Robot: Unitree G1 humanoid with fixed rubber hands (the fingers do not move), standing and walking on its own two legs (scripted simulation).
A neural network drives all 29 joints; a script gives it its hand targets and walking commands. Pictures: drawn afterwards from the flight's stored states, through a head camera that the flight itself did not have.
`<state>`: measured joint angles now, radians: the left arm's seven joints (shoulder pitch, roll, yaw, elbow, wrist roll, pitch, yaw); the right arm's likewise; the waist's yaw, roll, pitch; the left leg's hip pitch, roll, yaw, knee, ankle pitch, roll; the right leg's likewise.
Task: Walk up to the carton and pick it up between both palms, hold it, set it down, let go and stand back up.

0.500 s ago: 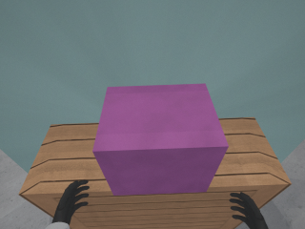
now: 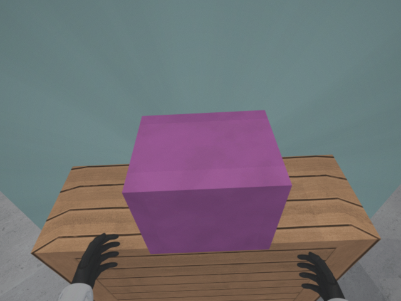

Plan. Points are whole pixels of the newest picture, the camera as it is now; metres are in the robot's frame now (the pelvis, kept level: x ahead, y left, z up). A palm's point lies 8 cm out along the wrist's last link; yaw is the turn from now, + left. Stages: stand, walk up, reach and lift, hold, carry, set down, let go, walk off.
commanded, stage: let go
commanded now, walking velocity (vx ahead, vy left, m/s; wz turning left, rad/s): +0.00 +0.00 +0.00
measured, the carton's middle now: (206, 183) +0.38 +0.01 +0.05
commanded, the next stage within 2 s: stand in 0.38 s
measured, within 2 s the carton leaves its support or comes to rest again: neither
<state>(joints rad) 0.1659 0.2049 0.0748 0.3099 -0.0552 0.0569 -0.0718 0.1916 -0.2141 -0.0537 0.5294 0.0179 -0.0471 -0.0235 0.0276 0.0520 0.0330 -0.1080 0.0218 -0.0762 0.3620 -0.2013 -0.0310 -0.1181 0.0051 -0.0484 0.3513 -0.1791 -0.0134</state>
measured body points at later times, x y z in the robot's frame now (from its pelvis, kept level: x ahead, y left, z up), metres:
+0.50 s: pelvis +0.00 +0.00 +0.00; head +0.00 -0.01 +0.45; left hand +0.21 +0.24 -0.01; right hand +0.18 -0.25 -0.08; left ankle +0.00 +0.15 -0.75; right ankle +0.01 -0.11 -0.75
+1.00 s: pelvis -0.01 +0.01 -0.01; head +0.00 +0.02 +0.44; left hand +0.21 +0.25 -0.02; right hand +0.16 -0.28 -0.07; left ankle +0.00 +0.15 -0.75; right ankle +0.01 -0.11 -0.74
